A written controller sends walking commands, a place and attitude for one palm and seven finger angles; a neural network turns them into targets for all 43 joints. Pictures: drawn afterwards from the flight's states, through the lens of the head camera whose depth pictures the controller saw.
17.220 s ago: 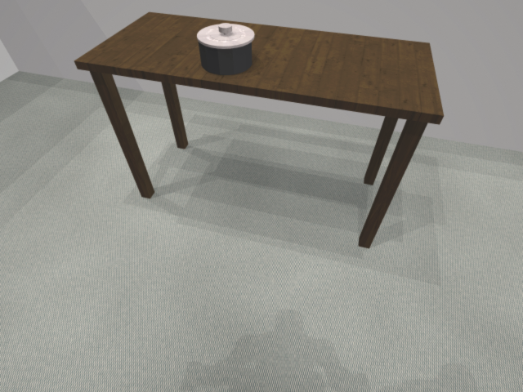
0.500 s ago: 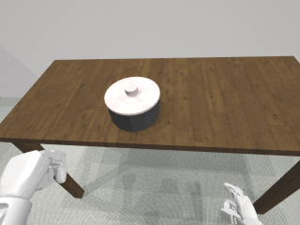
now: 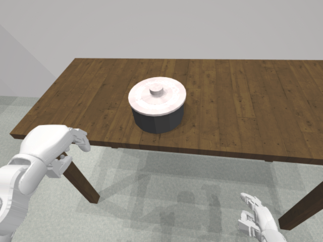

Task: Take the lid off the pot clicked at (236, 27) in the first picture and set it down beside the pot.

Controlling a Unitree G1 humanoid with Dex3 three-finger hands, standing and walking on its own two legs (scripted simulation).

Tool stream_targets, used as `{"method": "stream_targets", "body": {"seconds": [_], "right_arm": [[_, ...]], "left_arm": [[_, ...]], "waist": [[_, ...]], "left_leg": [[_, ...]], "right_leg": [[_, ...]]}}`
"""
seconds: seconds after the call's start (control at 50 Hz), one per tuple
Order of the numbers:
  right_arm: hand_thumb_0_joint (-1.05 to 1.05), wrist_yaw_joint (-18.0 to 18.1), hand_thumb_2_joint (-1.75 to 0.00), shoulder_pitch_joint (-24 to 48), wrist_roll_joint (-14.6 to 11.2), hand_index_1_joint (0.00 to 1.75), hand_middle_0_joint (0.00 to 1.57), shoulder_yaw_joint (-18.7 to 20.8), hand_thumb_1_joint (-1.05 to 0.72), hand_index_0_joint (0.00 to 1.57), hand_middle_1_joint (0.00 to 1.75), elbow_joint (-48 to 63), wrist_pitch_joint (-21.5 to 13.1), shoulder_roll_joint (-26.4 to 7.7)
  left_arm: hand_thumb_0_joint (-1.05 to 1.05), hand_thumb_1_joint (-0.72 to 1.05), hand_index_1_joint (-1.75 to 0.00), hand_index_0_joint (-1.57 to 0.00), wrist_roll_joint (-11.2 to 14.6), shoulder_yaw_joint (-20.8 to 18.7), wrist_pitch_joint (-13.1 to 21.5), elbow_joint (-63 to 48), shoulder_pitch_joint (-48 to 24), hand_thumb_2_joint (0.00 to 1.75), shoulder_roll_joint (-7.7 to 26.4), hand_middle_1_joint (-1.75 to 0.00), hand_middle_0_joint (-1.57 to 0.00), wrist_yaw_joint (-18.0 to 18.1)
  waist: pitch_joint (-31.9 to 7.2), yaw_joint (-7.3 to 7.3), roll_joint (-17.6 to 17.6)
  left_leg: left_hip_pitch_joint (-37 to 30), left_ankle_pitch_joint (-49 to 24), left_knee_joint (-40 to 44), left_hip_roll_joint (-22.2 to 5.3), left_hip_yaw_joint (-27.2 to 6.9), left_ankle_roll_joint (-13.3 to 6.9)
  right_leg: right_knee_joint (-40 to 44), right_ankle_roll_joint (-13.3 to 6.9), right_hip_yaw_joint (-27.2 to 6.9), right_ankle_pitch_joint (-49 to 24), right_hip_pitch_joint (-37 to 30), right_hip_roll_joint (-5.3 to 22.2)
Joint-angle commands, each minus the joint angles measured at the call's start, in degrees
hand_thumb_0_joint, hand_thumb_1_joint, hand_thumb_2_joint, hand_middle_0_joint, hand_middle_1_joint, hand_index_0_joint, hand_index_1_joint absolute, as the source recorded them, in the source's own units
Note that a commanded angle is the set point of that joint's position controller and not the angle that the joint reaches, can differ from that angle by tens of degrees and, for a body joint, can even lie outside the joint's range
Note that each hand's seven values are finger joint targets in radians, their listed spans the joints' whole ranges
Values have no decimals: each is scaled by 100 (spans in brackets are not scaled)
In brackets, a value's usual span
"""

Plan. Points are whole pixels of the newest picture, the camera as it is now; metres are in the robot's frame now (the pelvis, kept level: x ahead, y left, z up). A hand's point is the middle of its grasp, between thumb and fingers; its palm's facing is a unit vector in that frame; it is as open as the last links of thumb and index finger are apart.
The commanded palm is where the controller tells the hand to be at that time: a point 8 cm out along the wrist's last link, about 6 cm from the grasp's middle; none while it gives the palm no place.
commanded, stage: reach forward and open the fingers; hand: left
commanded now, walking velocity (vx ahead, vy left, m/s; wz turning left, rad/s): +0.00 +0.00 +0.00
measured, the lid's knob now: (156, 89) +0.54 +0.09 +0.09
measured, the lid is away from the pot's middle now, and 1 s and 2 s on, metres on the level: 0.00 0.00 0.00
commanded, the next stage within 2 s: move the open hand above the knob in 0.40 s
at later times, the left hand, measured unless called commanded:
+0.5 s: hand (60, 127) +0.31 +0.27 +0.16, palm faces -0.08 -0.02 -1.00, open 10.0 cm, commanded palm +0.28 +0.25 +0.22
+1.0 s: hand (100, 113) +0.37 +0.20 +0.15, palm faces -0.16 +0.00 -0.99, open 10.1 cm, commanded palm +0.35 +0.19 +0.22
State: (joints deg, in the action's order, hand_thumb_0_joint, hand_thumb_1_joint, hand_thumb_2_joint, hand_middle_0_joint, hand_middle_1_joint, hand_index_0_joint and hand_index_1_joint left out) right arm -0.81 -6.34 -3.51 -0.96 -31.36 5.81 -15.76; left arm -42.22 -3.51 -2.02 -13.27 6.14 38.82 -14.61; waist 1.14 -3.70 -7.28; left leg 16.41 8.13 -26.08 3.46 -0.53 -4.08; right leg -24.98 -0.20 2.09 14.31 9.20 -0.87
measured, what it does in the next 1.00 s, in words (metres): stands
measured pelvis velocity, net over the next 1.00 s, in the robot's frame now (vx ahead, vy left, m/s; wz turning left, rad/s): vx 0.01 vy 0.00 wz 0.00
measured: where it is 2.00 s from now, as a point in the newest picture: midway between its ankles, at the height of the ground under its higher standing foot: outside the picture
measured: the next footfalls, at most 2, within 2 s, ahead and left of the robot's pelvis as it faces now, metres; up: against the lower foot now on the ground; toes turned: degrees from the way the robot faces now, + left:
none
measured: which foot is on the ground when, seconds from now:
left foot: down 0.00-1.00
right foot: down 0.00-1.00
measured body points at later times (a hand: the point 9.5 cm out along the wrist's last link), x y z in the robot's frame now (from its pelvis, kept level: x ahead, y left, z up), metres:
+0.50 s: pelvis +0.00 +0.01 +0.00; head +0.00 -0.02 +0.45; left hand +0.31 +0.27 +0.21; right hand +0.21 -0.20 -0.09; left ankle +0.06 +0.07 -0.74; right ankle -0.01 -0.12 -0.74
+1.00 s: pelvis +0.01 +0.00 +0.00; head +0.02 -0.04 +0.44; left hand +0.37 +0.20 +0.20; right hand +0.21 -0.22 -0.10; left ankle +0.06 +0.07 -0.74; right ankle -0.01 -0.12 -0.74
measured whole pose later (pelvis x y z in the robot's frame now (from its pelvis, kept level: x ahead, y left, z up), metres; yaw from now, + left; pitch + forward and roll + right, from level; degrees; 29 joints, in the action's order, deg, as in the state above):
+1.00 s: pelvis +0.01 +0.00 +0.00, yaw +0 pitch +0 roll +0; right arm -2.1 -6.0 -4.3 -2.1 -32.3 6.6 -16.0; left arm -46.9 10.7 -10.4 3.7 -25.1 34.7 -21.6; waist 1.3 -1.5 -6.7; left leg 17.4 9.0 -26.8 4.6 -0.3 -4.2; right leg -28.5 -0.3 1.9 16.9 11.4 0.3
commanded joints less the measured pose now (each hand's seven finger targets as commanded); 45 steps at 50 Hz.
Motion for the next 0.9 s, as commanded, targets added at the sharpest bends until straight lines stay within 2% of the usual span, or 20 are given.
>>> {"method": "stream_targets", "body": {"seconds": [0.0,0.02,0.06,0.08,0.1,0.16,0.18,0.22,0.28,0.3,0.36,0.46,0.54,0.6,0.66,0.74,0.78,0.82,0.86,0.88], "right_arm": [[0,-10,-90,892,33,30,20,202,-90,20,30,960,-377,-562],[0,11,-90,835,37,30,20,220,-90,20,30,946,-349,-581],[0,11,-90,904,39,30,20,163,-90,20,30,888,-356,-632],[0,23,-90,898,27,30,20,137,-90,20,30,888,-324,-561],[0,33,-90,876,6,30,20,146,-90,20,30,826,-327,-578],[0,-34,-90,916,-34,30,20,172,-90,20,30,982,-387,-572],[0,-53,-90,871,-13,30,20,181,-90,20,30,986,-363,-549],[0,-73,-90,870,-4,30,20,218,-90,20,30,1002,-353,-611],[0,-59,-90,944,6,30,20,162,-90,20,30,1015,-380,-599],[0,-17,-90,877,4,30,20,187,-90,20,30,943,-404,-630],[0,23,-90,810,5,30,20,168,-90,20,30,900,-431,-650],[0,-75,-90,835,-72,30,20,181,-90,20,30,1043,-407,-587],[0,-103,-90,914,-47,30,20,182,-90,20,30,1095,-388,-597],[0,-10,-90,780,-18,30,20,159,-90,20,30,906,-388,-658],[0,47,-90,661,-20,30,20,133,-90,20,30,747,-335,-723],[0,-95,-90,843,-32,30,20,160,-90,20,30,924,-407,-550],[0,-233,-90,789,-4,30,20,180,-90,20,30,993,-395,-533],[0,-254,-90,780,-37,30,20,161,-90,20,30,944,-252,-611],[0,-202,-90,716,-99,30,20,146,-90,20,30,868,-173,-701],[0,-150,-90,705,-69,30,20,101,-90,20,30,834,-123,-701]], "left_arm": [[0,-19,-22,-88,-74,-825,68,-1060,-1484,140,1406,-22,-88,157],[0,-22,-19,-87,-87,-866,29,-893,-1463,142,1430,-19,-87,162],[0,-28,-12,-85,-304,-1438,-16,-686,-1942,144,2093,-12,-85,190],[0,-31,-8,-84,-239,-1034,-8,-666,-2270,146,1720,-8,-84,162],[0,-31,-8,-84,-271,-1092,-14,-488,-2452,146,1790,-8,-84,179],[0,-31,-8,-84,-59,-801,-107,-361,-2212,146,1304,-8,-84,97],[0,-31,-8,-84,37,-444,-151,-318,-2096,146,968,-8,-84,16],[0,-31,-8,-84,29,-371,-233,-351,-2072,147,965,-8,-84,-56],[0,-32,-8,-84,-200,-538,-229,-788,-2918,149,1413,-8,-84,-107],[0,-32,-8,-84,-308,-860,-222,-544,-3057,149,1813,-8,-84,-74],[0,-32,-8,-84,-367,-1304,-199,-279,-3482,149,2255,-8,-84,-44],[0,-32,-8,-84,-64,-337,-402,161,-3139,150,1033,-8,-84,-300],[0,-32,-8,-84,-99,188,-470,-482,-3462,150,742,-8,-84,-399],[0,-32,-8,-84,-379,-452,-517,-177,-4303,150,1632,-8,-84,-306],[0,-32,-8,-84,-582,-869,-607,638,-4901,150,2166,-8,-84,-232],[0,-32,-8,-84,-316,343,-646,155,-4827,150,727,-8,-84,-341],[0,-32,-8,-84,-228,519,-728,184,-3971,150,397,-8,-84,-491],[0,-32,-8,-84,-315,596,-842,466,-4096,150,393,-8,-84,-522],[0,-32,-8,-84,-518,210,-914,814,-4846,150,950,-8,-84,-451],[0,-32,-8,-84,-565,284,-930,1049,-5134,150,959,-8,-84,-470]], "waist": [[-1345,21,137],[-1232,44,221],[-1200,-29,209],[-1152,53,230],[-1140,36,164],[-1068,19,28],[-1102,56,144],[-1118,53,255],[-1371,75,268],[-1389,36,314],[-1318,17,167],[-1219,95,158],[-1475,152,224],[-1447,160,383],[-1255,163,414],[-2012,136,-152],[-2200,124,143],[-1691,222,450],[-1159,316,881],[-1082,308,943]], "left_leg": [[-1261,73,463,-270,-419,128],[-1183,155,482,-276,-424,131],[-1045,104,428,-245,-413,142],[-1017,189,473,-247,-415,141],[-1086,303,557,-305,-486,166],[-1149,312,533,-256,-536,178],[-1154,356,578,-272,-525,174],[-1139,419,633,-291,-560,182],[-1193,325,575,-284,-582,160],[-1194,313,582,-317,-625,163],[-1148,216,485,-276,-607,153],[-1267,124,449,-254,-598,186],[-1458,22,478,-263,-624,167],[-1327,65,450,-250,-618,151],[-1076,229,386,-191,-533,154],[-1748,-641,294,-171,-656,202],[-1778,-1140,103,-159,-548,167],[-1419,-735,183,-153,-464,184],[-1031,-160,234,-192,-392,160],[-885,10,302,-127,-336,127]], "right_leg": [[518,-92,-77,-9,480,-19],[521,-100,-47,64,446,-45],[462,-159,-114,28,404,-63],[457,-140,-18,131,408,-54],[430,-139,-11,205,534,-34],[375,-171,-33,63,599,-84],[388,-146,29,90,566,-64],[395,-127,25,76,568,-54],[314,-150,11,17,445,-71],[292,-157,-21,63,445,-36],[273,-213,-54,27,463,-86],[213,-193,-4,-116,690,-78],[256,-140,19,-185,677,-38],[247,-182,2,-124,590,-64],[248,-235,-31,57,629,-107],[94,-244,3,-505,570,-22],[63,-235,8,-901,426,-42],[143,-196,48,-702,657,-65],[192,-213,39,-335,817,-102],[251,-193,59,-172,775,-107]]}}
